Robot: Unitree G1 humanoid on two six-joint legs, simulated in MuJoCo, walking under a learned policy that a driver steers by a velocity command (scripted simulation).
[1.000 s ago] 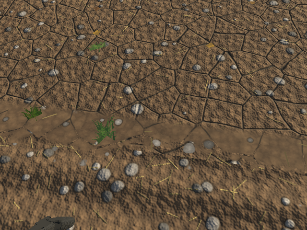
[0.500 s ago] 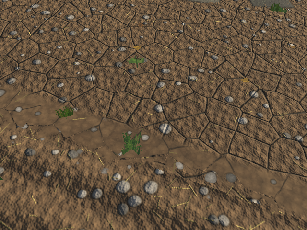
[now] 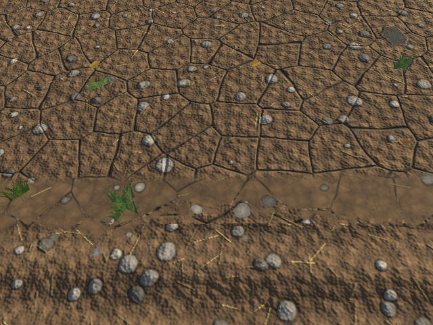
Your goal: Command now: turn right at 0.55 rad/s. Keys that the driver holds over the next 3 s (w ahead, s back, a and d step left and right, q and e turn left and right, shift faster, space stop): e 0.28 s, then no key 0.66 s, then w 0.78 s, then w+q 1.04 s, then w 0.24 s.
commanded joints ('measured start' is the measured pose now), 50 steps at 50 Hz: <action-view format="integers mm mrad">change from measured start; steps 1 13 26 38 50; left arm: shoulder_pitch -6 -83 -42 -32 41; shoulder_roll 175 193 70 82 110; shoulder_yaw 48 59 22 6 8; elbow -73 -118 -89 -40 22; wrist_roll -3 -11 1 33 13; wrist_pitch -7 25 29 -3 -14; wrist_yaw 15 11 18 -2 7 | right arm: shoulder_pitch -32 13 11 41 79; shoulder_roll -57 -70 -61 -44 -37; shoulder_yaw -11 -12 23 50 48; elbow -70 -77 -71 -10 82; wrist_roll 4 16 -6 -16 3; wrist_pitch -19 -70 -48 -57 -46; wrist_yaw -4 36 23 35 15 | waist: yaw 9 0 -11 -15 11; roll -143 -198 142 -123 -124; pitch -127 -139 -110 -70 -28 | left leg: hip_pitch -94 179 421 332 253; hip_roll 0 -50 193 39 -20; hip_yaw -30 -47 -146 13 96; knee -97 -540 -743 -633 -524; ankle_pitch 43 51 513 236 16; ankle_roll -20 18 299 44 38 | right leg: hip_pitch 202 93 -186 37 27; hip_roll -231 -184 -13 -124 -131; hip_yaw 257 472 41 112 181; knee -86 1 448 -54 -129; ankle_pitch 408 347 -243 67 -351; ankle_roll -161 -141 172 12 -42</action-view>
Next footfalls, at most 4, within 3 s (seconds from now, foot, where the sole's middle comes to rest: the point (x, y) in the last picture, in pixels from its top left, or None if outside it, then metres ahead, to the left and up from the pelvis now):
0.32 left None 0.08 0.14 -0.78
0.66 right None -0.01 -0.10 -0.78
1.72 right None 0.43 -0.19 -0.78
2.26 left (242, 230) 0.76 0.01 -0.78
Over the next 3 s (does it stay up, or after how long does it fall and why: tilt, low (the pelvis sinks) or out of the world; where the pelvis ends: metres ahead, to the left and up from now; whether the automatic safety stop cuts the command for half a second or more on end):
stays up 1.00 -0.07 0.00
